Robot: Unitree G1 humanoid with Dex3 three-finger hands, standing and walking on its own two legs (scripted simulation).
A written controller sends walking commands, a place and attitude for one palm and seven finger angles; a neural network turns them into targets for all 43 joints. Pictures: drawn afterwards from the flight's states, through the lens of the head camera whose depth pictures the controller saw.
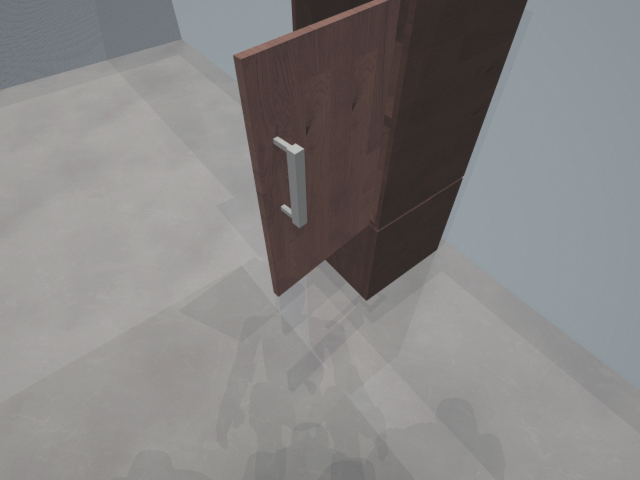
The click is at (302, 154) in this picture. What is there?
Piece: cupboard door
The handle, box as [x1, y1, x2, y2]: [273, 136, 306, 227]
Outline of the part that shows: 277,136 273,138 273,142 287,153 291,201 290,209 284,204 281,206 281,210 292,218 293,223 300,227 306,222 303,148 295,143 293,145 290,145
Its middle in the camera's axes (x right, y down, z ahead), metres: -0.06 -0.10 +0.70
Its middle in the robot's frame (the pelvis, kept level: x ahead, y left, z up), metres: +0.59 +0.09 +0.01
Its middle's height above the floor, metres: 0.79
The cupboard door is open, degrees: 97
